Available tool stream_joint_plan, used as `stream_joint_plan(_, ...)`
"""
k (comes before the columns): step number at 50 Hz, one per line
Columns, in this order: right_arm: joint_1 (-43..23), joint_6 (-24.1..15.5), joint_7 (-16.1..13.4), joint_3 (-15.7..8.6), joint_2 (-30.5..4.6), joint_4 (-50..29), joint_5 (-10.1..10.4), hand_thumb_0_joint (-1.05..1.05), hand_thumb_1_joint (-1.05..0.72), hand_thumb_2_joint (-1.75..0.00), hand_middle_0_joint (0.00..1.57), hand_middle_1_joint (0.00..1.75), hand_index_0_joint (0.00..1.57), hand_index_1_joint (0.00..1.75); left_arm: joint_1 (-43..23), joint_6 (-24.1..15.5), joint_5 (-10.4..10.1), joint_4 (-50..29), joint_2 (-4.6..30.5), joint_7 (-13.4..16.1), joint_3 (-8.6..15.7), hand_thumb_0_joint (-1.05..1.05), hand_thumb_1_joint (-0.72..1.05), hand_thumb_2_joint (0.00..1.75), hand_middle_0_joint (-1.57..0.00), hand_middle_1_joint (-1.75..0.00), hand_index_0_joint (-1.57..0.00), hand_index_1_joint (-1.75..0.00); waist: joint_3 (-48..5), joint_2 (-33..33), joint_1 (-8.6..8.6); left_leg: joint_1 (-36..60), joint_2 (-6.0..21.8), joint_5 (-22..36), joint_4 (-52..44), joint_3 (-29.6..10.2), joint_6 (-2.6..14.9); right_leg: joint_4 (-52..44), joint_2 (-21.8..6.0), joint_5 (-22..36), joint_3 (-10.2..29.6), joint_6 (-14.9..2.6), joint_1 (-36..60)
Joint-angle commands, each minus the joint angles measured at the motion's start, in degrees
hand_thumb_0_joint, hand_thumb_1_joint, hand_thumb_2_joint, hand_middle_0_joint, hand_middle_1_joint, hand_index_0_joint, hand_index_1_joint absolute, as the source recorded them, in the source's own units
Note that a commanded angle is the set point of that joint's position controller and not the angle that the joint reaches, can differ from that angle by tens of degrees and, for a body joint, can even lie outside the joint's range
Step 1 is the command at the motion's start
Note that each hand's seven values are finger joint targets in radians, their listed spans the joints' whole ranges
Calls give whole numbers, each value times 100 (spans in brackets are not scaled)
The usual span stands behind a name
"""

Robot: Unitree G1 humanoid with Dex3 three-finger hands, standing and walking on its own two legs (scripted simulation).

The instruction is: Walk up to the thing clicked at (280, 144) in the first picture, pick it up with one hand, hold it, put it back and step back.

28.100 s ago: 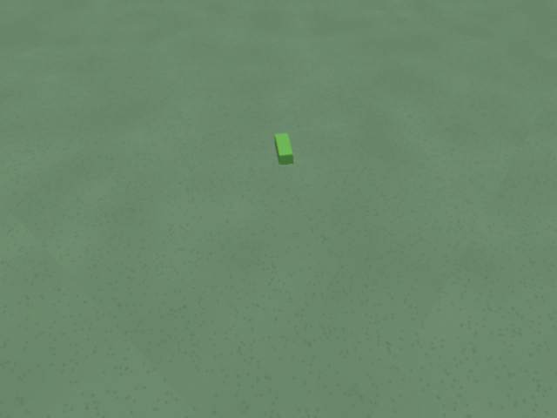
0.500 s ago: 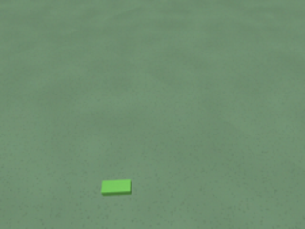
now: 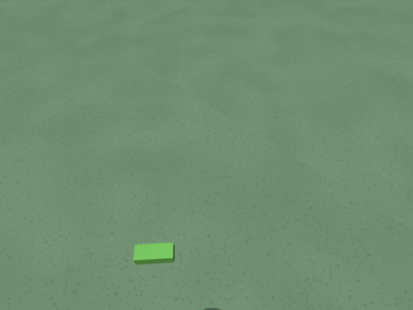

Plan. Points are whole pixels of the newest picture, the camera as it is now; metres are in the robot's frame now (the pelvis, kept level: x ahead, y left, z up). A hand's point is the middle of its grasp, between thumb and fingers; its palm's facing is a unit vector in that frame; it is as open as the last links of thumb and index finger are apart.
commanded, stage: stand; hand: left
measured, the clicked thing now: (154, 253) +0.46 +0.25 -0.75
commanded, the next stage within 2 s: rise first in 1.76 s
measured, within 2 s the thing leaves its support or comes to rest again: neither
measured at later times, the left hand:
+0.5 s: hand out of the picture +0.07 +0.25 -0.15, palm faces -0.03 -0.94 -0.35, open 7.4 cm
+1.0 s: hand out of the picture +0.07 +0.25 -0.16, palm faces -0.04 -0.94 -0.35, open 7.4 cm
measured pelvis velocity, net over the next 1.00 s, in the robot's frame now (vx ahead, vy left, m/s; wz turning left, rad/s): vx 0.00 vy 0.00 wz -0.01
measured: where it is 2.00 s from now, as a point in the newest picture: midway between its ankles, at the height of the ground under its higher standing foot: outside the picture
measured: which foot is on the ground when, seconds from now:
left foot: down 0.00-1.00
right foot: down 0.00-1.00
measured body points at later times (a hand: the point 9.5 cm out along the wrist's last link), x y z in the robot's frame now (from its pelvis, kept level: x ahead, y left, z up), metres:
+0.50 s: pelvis +0.00 +0.00 +0.00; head +0.00 -0.01 +0.45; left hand +0.08 +0.30 -0.13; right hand +0.07 -0.30 -0.14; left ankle +0.00 +0.15 -0.75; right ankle -0.01 -0.12 -0.75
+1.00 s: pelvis +0.00 +0.00 +0.00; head +0.01 +0.00 +0.45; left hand +0.07 +0.30 -0.13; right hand +0.06 -0.30 -0.14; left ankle +0.00 +0.15 -0.75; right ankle -0.01 -0.12 -0.75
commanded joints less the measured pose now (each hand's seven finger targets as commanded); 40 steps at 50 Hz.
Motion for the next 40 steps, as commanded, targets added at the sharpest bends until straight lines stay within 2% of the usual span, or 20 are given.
stream_joint_plan(1, -252, -106, -86, -216, -1187, -319, 21, 0, -90, -90, 20, 30, 20, 30, -197, -103, 12, -347, 1277, 64, 227, 0, 90, 90, -20, -30, -20, -30, -422, -47, 21, 130, 522, 822, -190, -394, 261, -308, -651, 725, 447, -149, -57)
stream_joint_plan(5, -202, -106, -83, -205, -1220, -299, 20, 0, -90, -90, 20, 30, 20, 30, -199, -99, 3, -365, 1230, 58, 215, 0, 90, 90, -20, -30, -20, -30, -401, 67, 12, 98, 488, 627, -191, -355, 258, -372, -669, 653, 503, -153, -79)
stream_joint_plan(11, -179, -100, -85, -219, -1201, -312, 23, 0, -90, -90, 20, 30, 20, 30, -132, -118, 18, -375, 1276, 73, 209, 0, 90, 90, -20, -30, -20, -30, -505, -103, 9, 230, 544, 923, -100, -369, 284, -310, -678, 1016, 499, -160, -27)
stream_joint_plan(24, -101, -102, -95, -212, -1189, -314, 14, 0, -90, -90, 20, 30, 20, 30, -125, -99, 10, -409, 1297, 70, 219, 0, 90, 90, -20, -30, -20, -30, -347, -61, 15, 168, 536, 653, -211, -340, 255, -337, -641, 650, 531, -176, -158)
stream_joint_plan(28, -121, -99, -91, -215, -1193, -342, 19, 0, -90, -90, 20, 30, 20, 30, -140, -112, 19, -437, 1289, 77, 211, 0, 90, 90, -20, -30, -20, -30, -452, -23, 3, 203, 543, 754, -145, -325, 284, -311, -668, 882, 552, -176, -75)
stream_joint_plan(34, -78, -87, -76, -219, -1188, -324, 4, 0, -90, -90, 20, 30, 20, 30, -111, -99, 16, -415, 1301, 66, 212, 0, 90, 90, -20, -30, -20, -30, -246, -70, 16, 34, 507, 361, -230, -334, 269, -429, -633, 333, 559, -170, -223)
stream_joint_plan(40, -67, -110, -81, -222, -1204, -340, -3, 0, -90, -90, 20, 30, 20, 30, -133, -109, 9, -438, 1287, 63, 213, 0, 90, 90, -20, -30, -20, -30, -423, 34, 14, 91, 523, 679, -209, -345, 280, -305, -646, 688, 536, -191, -69)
